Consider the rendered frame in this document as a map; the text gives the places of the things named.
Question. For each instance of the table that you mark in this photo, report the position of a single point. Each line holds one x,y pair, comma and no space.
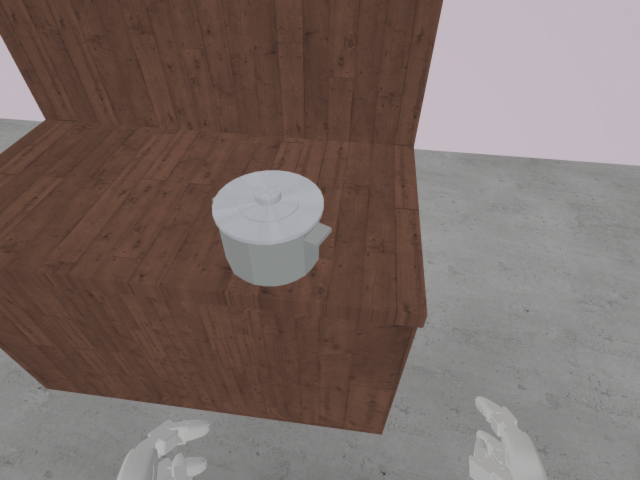
113,276

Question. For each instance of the knob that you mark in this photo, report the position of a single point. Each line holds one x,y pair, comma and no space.
267,194

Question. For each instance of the lid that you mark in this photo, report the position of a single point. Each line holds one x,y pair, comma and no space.
237,214

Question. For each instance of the pot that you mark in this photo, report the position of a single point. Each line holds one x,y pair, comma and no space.
276,264

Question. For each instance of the robot right hand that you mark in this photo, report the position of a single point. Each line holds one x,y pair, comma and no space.
514,458

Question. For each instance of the robot left hand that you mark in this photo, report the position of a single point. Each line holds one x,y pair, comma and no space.
141,463

